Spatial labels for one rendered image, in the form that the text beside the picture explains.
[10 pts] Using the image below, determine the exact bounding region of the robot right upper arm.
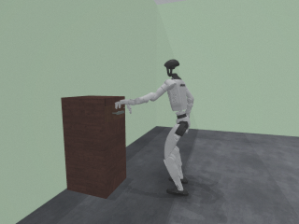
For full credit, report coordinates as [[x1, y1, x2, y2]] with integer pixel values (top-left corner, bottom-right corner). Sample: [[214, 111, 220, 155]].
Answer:
[[183, 81, 194, 104]]

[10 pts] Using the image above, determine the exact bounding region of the drawer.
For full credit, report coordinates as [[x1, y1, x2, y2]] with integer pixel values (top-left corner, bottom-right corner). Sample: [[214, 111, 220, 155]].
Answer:
[[104, 104, 124, 123]]

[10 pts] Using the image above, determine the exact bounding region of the robot right forearm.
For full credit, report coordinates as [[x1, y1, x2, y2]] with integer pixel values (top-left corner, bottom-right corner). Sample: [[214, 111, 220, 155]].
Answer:
[[184, 102, 193, 118]]

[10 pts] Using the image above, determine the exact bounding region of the robot left hand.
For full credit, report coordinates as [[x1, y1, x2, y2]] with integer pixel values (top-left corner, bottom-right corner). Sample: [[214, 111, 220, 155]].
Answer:
[[115, 99, 132, 114]]

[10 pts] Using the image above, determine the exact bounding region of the robot left thigh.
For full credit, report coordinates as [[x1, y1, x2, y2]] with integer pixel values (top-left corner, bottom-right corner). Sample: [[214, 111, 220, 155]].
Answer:
[[164, 122, 187, 162]]

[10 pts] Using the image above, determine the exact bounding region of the robot left upper arm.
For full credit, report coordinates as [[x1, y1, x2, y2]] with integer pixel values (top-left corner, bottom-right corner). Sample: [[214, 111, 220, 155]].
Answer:
[[150, 79, 177, 102]]

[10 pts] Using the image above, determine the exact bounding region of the robot left forearm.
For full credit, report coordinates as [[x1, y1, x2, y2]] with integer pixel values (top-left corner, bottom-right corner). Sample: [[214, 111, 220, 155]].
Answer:
[[128, 92, 155, 105]]

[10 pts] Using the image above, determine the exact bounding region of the robot left shin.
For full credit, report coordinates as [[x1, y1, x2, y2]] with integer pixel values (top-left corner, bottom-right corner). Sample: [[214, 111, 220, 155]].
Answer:
[[164, 156, 183, 191]]

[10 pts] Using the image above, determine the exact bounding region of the cabinet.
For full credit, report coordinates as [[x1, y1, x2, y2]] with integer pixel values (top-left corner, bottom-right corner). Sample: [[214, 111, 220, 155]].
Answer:
[[61, 95, 126, 199]]

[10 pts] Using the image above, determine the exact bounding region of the handle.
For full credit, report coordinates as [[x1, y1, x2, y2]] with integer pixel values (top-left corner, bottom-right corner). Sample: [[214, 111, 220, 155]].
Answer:
[[112, 110, 124, 115]]

